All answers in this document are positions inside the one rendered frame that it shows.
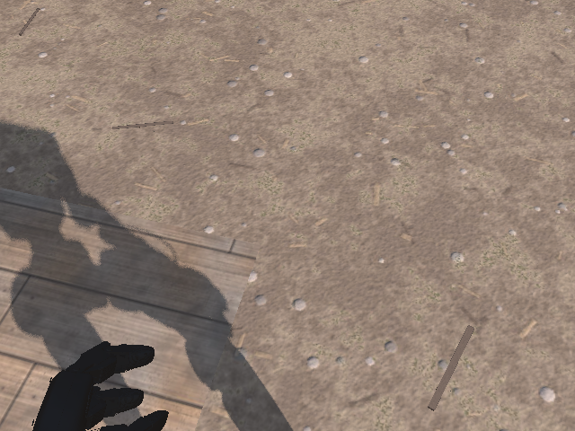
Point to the robot left hand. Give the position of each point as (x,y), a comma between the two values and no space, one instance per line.
(73,403)

